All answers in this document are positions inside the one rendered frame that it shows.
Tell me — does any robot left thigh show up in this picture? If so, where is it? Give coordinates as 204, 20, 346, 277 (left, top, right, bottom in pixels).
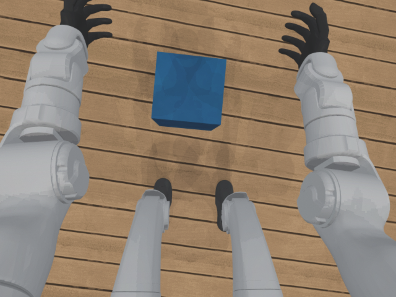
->
110, 196, 170, 297

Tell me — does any right robot forearm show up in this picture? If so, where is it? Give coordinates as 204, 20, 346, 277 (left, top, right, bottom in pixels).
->
294, 52, 390, 211

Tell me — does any right robot upper arm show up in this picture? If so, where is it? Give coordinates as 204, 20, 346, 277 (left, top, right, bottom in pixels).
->
297, 168, 396, 297

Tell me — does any left robot upper arm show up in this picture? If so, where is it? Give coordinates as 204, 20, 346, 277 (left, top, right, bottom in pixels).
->
0, 140, 89, 297

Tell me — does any carton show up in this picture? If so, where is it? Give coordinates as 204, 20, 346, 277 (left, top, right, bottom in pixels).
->
151, 51, 226, 131

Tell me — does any left robot forearm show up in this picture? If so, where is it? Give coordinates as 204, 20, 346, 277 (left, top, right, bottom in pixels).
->
0, 25, 88, 148

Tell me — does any left robot hand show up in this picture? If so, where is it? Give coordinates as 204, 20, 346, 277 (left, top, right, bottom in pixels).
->
60, 0, 113, 48

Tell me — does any robot right foot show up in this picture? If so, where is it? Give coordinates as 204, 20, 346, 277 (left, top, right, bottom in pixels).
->
215, 180, 234, 232

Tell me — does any right robot hand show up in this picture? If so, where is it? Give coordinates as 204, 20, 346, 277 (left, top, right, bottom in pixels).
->
278, 3, 330, 69

